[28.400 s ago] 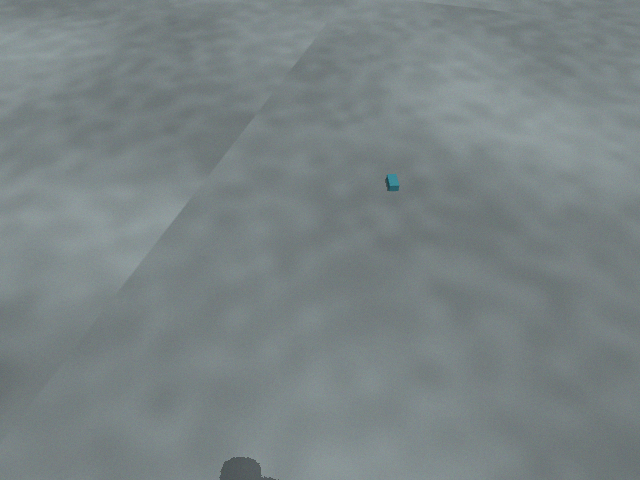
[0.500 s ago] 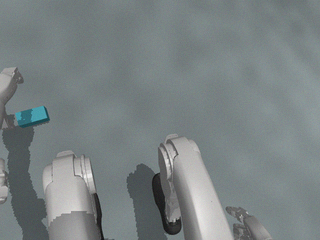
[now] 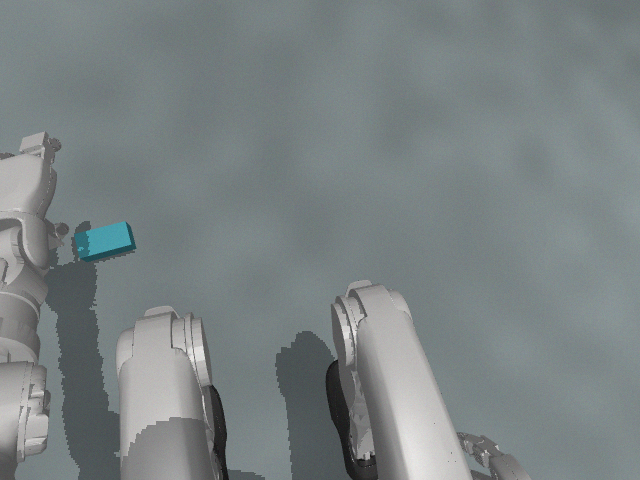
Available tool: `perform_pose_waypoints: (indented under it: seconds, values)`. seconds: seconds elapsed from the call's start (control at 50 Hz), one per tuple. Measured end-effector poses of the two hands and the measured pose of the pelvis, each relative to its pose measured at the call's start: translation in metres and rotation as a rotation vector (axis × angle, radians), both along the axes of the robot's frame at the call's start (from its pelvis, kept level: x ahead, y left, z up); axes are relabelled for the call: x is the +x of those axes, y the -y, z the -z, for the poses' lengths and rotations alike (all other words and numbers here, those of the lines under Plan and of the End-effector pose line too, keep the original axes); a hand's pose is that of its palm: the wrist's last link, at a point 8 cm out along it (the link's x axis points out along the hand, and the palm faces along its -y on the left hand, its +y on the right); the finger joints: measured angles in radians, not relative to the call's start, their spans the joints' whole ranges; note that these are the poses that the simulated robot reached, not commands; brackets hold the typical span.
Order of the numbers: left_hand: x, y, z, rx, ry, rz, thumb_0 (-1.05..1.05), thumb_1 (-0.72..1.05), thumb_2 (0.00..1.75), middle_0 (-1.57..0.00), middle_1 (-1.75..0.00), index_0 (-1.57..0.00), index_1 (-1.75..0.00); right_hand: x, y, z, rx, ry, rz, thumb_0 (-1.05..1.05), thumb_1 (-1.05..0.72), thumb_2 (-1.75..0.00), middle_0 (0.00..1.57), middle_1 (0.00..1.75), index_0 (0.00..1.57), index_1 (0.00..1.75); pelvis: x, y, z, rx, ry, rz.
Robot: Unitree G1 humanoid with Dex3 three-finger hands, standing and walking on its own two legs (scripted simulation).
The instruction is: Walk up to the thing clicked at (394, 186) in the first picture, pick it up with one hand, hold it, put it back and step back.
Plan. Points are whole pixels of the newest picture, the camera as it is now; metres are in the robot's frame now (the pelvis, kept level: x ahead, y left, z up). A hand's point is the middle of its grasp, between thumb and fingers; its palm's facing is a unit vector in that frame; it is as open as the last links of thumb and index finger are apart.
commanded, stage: home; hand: left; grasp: from above
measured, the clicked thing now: (106, 241) +0.46 +0.30 -0.34
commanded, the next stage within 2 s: none
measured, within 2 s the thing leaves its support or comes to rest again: neither
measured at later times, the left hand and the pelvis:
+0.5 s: hand out of the picture +0.27 +0.25 +0.08, palm faces -0.07 -0.85 -0.52, open 7.4 cm; pelvis +0.00 +0.00 +0.18, yaw +6 degrees
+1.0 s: hand out of the picture +0.23 +0.21 +0.29, palm faces +0.20 -0.96 -0.21, open 7.3 cm; pelvis +0.08 +0.01 +0.34, yaw +8 degrees
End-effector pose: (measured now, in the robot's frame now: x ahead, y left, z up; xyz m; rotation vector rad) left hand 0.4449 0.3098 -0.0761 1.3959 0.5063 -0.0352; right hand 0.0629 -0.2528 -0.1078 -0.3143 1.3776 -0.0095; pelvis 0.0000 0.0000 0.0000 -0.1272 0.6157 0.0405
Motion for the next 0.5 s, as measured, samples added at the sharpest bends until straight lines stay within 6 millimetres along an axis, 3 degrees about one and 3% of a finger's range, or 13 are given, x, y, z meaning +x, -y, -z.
perform_pose_waypoints:
  seconds: [0.22, 0.38, 0.5]
  values:
    - [-0.094, 0.006, -0.094, -0.356, -0.059, -0.17, 0.0, 0.72, 0.86, -0.22, -0.34, -0.22, -0.34, 0.085, 0.001, -0.081, 0.006, 0.233, -0.045, 0.0, -0.91, -0.9, 0.2, 0.3, 0.2, 0.3, -0.002, 0.001, -0.084, 0.025, 0.027, -0.028]
    - [-0.155, 0.011, -0.152, -0.57, -0.029, -0.326, 0.0, 0.86, 0.89, -0.22, -0.31, -0.22, -0.31, 0.142, -0.011, -0.151, -0.009, 0.436, -0.091, 0.01, -0.91, -0.9, 0.2, 0.3, 0.2, 0.3, -0.002, 0.002, -0.137, 0.039, 0.083, -0.054]
    - [-0.189, 0.022, -0.198, -0.73, -0.025, -0.474, 0.01, 0.89, 0.89, -0.21, -0.31, -0.22, -0.3, 0.167, -0.029, -0.204, 0.017, 0.555, -0.088, 0.01, -0.91, -0.9, 0.2, 0.3, 0.2, 0.3, 0.005, 0.003, -0.18, 0.053, 0.134, -0.069]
